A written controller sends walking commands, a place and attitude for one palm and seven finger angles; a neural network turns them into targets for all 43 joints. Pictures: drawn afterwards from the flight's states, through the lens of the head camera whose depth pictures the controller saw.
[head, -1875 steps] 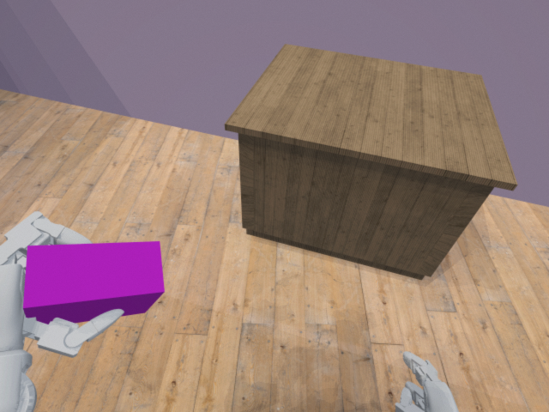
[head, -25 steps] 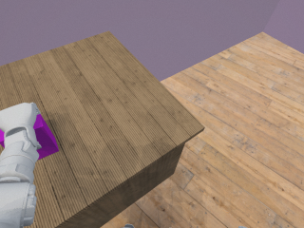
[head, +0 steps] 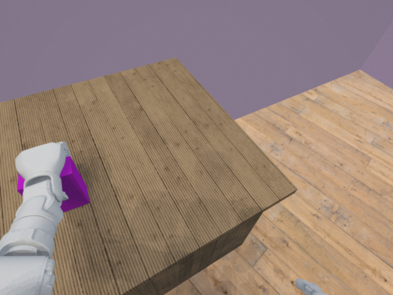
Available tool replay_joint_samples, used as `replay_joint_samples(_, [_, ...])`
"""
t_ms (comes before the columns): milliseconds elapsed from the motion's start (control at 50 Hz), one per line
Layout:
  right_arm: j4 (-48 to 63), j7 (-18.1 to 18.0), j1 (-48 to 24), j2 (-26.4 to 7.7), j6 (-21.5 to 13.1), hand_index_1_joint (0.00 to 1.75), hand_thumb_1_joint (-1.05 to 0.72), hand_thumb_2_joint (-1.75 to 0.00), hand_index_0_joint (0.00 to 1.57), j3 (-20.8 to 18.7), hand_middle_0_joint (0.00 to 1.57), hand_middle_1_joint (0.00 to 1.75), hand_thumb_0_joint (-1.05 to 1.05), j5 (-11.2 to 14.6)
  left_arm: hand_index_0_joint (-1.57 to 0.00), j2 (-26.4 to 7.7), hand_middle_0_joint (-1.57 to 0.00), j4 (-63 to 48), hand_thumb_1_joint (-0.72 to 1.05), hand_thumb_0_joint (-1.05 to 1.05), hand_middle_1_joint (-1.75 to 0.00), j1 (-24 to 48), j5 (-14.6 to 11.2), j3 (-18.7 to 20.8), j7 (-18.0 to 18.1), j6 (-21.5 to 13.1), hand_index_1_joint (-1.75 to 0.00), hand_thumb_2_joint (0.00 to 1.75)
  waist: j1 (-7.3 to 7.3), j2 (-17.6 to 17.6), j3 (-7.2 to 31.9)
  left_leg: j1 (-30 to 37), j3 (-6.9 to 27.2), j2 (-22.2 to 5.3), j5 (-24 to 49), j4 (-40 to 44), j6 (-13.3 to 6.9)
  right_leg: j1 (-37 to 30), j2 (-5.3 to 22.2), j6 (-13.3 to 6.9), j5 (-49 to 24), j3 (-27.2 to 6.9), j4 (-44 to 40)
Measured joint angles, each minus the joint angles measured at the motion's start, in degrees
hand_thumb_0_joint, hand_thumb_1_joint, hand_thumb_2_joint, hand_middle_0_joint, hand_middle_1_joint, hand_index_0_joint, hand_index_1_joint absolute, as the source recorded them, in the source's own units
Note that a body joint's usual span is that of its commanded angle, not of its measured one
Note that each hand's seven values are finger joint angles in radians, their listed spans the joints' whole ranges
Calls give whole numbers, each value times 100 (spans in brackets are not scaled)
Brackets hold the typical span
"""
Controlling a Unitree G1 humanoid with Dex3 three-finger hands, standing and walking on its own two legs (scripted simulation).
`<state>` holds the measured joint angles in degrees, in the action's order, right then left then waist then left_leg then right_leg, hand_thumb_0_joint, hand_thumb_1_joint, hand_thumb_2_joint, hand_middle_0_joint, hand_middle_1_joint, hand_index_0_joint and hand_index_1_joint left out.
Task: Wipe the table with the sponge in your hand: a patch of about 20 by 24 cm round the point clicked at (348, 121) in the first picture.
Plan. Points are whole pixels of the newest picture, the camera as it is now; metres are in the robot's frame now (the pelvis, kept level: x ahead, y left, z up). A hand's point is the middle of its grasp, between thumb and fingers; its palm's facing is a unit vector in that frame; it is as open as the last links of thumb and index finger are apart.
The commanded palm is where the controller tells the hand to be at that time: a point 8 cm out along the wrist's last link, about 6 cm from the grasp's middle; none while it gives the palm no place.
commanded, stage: slide back across to the first lane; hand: left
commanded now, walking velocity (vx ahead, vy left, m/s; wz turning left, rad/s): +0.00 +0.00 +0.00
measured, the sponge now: (60, 192) +0.34 +0.35 -0.06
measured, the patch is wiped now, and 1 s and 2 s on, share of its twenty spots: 1.00 1.00 1.00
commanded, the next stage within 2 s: wipe back along the first lane in 0.38 s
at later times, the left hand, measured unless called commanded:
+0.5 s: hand (45, 183) +0.34 +0.36 +0.00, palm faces -0.07 -0.07 -0.99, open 10.1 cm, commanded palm +0.30 +0.34 +0.04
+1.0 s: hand (48, 201) +0.30 +0.33 -0.01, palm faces -0.06 -0.05 -1.00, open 10.1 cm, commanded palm +0.25 +0.30 +0.03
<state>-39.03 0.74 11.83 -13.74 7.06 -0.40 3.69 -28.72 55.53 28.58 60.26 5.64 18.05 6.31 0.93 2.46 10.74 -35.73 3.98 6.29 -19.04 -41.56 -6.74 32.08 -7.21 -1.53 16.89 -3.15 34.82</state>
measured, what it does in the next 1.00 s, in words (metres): stands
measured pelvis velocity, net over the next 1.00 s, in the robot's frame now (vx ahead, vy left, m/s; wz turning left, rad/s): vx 0.01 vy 0.00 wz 0.01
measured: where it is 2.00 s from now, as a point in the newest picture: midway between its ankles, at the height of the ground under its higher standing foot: outside the picture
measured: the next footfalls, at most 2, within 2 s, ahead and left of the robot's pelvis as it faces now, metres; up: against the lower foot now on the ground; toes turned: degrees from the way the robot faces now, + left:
none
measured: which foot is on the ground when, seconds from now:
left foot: down 0.00-1.00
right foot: down 0.00-1.00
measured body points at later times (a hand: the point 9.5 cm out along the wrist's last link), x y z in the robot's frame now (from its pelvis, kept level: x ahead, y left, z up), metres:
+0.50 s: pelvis +0.01 +0.02 +0.00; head +0.05 +0.03 +0.45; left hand +0.34 +0.36 +0.05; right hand +0.16 -0.23 -0.11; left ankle +0.00 +0.03 -0.72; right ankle -0.01 -0.12 -0.71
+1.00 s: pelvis +0.01 +0.00 +0.00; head +0.03 +0.00 +0.45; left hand +0.30 +0.33 +0.05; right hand +0.18 -0.24 -0.10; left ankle +0.00 +0.03 -0.72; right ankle -0.01 -0.12 -0.72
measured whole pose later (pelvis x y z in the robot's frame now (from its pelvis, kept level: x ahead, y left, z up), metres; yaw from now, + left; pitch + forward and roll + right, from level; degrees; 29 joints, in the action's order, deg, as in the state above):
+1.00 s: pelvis +0.01 +0.00 +0.00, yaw +1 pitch +10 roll -4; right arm -38.4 0.9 8.5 -13.8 9.4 -0.4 3.9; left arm -24.3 37.0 12.9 56.7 -0.5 19.1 15.0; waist -2.6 3.1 9.5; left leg -29.9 4.3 6.8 -19.1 -39.5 -6.4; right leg 26.6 -6.4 -2.0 17.5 -2.5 33.6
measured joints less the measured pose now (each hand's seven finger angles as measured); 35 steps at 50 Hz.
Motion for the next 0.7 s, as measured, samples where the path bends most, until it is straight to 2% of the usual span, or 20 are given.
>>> replay_joint_samples(180, [38, 109, -126, 29, 162, 30, -91, -90, 20, -19, 20, 30, 0, -40, -74, 143, -74, -737, -52, 0, -137, -482, -149, -166, 22, 214, -138, 105, -122, 35, -68, 210, 17, 81, -25, 103, -71, -234, 83, 23, 58, 4, -119])
replay_joint_samples(300, [38, 116, -190, 32, 227, 30, -91, -90, 21, -6, 20, 30, 0, -49, -73, 163, -72, -1049, -52, 0, -138, -647, -203, -279, -57, 363, -139, 105, -133, 8, -125, 336, 36, 97, -5, 196, -80, -371, 105, -9, 35, 18, -228])
replay_joint_samples(380, [45, 126, -196, -4, 230, 30, -91, -90, 20, -31, 20, 30, 0, -63, -72, 183, -72, -1248, -51, 0, -138, -810, -220, -340, -79, 433, -140, 105, -143, 39, -140, 401, 29, 106, -1, 233, -87, -428, 123, -49, 37, 35, -247])
replay_joint_samples(700, [-7, 123, -185, -39, 227, 30, -91, -90, 20, -57, 20, 30, 0, -47, -70, 320, -70, -1766, -48, -1, -140, -1389, -356, -469, -5, 610, -141, 104, -263, 85, -140, 576, 24, 98, 1, 261, -59, -594, 129, -7, 42, 43, -258])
